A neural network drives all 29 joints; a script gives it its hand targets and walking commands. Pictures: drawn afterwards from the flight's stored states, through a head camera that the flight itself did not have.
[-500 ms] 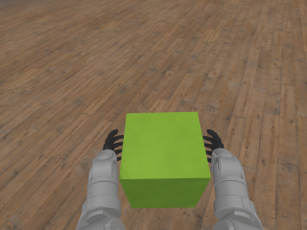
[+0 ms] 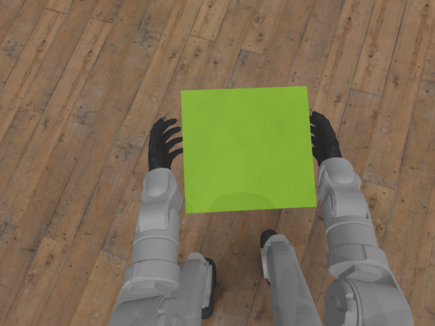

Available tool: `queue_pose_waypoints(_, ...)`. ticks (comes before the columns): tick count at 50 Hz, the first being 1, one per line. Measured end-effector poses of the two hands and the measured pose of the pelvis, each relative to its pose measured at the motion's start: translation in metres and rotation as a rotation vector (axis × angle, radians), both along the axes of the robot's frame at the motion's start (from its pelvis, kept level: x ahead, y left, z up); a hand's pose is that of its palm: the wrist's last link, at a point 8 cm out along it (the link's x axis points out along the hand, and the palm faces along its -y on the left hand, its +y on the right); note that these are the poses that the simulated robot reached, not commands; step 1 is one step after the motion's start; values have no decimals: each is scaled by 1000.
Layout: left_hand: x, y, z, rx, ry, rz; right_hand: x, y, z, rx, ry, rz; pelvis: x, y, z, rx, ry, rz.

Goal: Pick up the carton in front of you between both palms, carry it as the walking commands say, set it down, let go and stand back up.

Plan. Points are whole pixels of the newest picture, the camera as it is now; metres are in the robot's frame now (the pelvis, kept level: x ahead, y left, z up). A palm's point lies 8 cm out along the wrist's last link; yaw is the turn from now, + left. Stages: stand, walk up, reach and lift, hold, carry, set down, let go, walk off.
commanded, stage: set down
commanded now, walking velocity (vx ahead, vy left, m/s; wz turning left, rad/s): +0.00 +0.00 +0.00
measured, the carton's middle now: (239, 157) +0.42 -0.05 -0.16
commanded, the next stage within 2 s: none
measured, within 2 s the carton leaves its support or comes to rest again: rests again in 1.72 s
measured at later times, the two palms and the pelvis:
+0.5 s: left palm (187, 155) +0.45 +0.07 -0.22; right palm (313, 147) +0.44 -0.22 -0.24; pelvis -0.03 -0.01 -0.13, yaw +4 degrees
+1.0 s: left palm (199, 153) +0.49 +0.06 -0.36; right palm (301, 148) +0.48 -0.23 -0.38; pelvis -0.05 -0.01 -0.23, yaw +6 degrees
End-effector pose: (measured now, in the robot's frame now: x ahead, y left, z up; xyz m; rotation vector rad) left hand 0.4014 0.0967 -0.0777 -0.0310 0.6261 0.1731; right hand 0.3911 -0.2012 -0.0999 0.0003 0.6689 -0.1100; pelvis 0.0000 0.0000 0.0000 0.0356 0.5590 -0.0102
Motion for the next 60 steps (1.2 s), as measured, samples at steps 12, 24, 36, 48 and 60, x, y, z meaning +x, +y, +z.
queue_pose_waypoints(12, 23, -14, -47, 8, 35, 1, 25, -14, -44, 5, 45, -4, -5, 2, -50, 14, 134, -3)
queue_pose_waypoints(24, 47, -23, -132, 19, 14, 14, 50, -22, -135, 12, 29, 10, -25, -14, -121, 48, 231, 17)
queue_pose_waypoints(36, 69, -29, -200, 42, 48, -15, 69, -28, -203, 7, 63, 8, -41, -21, -179, 67, 244, 22)
queue_pose_waypoints(48, 88, -30, -270, 43, 79, -38, 84, -30, -272, -36, 98, 26, -45, -10, -220, 51, 241, 45)
queue_pose_waypoints(60, 95, -42, -344, 0, 91, -46, 89, -44, -340, -55, 125, 24, -50, -8, -261, 34, 157, 82)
